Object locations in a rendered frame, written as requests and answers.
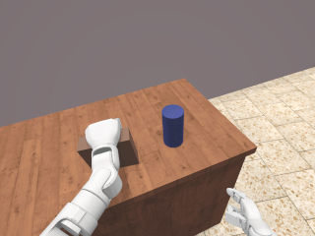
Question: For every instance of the sponge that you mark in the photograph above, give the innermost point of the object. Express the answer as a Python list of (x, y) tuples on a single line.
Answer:
[(127, 151)]

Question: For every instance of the table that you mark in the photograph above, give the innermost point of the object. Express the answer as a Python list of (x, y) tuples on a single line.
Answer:
[(172, 191)]

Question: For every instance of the right robot forearm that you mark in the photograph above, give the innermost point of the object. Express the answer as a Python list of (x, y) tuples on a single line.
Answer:
[(258, 227)]

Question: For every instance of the left robot hand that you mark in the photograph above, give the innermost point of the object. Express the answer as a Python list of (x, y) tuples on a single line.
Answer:
[(105, 132)]

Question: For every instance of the left robot forearm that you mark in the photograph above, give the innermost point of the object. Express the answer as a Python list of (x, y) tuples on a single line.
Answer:
[(82, 214)]

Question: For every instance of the right robot hand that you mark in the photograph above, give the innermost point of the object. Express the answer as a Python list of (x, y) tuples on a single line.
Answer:
[(248, 210)]

